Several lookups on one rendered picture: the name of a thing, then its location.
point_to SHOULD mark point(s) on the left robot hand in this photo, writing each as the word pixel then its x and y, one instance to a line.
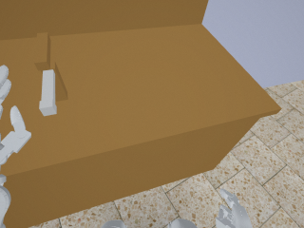
pixel 16 139

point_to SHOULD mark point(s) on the tap lever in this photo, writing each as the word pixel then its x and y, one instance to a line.
pixel 47 104

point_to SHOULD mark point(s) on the counter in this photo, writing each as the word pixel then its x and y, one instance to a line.
pixel 145 95

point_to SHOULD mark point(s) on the right robot thigh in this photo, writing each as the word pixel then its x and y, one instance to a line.
pixel 181 223

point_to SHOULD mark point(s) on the right robot hand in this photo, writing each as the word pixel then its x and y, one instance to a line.
pixel 235 218

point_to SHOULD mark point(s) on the left robot forearm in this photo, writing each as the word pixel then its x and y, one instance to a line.
pixel 5 200

